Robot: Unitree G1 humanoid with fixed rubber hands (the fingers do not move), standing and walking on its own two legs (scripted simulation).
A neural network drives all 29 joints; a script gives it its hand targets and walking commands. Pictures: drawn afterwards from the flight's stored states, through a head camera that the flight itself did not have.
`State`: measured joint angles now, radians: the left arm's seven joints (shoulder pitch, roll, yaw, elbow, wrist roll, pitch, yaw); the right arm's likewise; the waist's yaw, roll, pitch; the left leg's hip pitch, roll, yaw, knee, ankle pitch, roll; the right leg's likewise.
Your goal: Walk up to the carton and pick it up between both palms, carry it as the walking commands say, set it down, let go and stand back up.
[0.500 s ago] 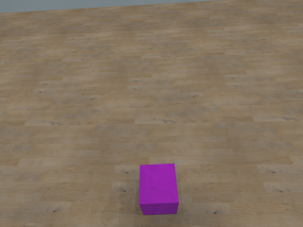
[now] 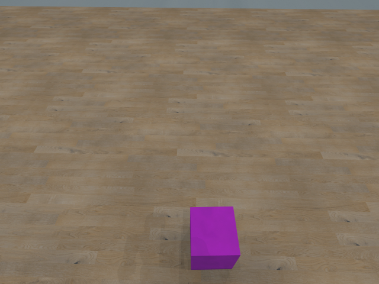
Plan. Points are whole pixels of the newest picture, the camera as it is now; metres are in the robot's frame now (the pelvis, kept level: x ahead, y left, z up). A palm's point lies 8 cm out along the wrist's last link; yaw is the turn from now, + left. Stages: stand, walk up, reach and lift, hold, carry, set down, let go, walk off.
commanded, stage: walk up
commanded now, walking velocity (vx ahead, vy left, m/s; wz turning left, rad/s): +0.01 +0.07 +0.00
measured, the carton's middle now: (211, 238) +0.42 -0.08 -0.65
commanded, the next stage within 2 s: stand in 0.42 s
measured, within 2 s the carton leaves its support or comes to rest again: neither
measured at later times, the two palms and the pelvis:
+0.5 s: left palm out of the picture +0.07 +0.21 -0.13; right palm out of the picture +0.03 -0.26 -0.14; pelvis +0.01 -0.03 +0.00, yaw +0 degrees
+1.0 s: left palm out of the picture +0.05 +0.22 -0.13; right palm out of the picture +0.01 -0.26 -0.14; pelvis -0.01 -0.02 +0.00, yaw +0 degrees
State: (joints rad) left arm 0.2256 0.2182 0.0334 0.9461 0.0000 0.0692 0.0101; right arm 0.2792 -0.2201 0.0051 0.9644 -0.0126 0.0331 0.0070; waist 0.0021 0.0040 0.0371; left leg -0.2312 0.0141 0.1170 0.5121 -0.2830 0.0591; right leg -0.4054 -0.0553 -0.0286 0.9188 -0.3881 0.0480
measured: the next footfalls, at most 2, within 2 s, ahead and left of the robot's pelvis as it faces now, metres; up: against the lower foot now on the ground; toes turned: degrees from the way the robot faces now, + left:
right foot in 0.22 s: +0.03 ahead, -0.14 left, +0.00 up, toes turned -2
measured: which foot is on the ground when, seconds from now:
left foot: down 0.00-1.00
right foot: up 0.00-0.20, down 0.22-1.00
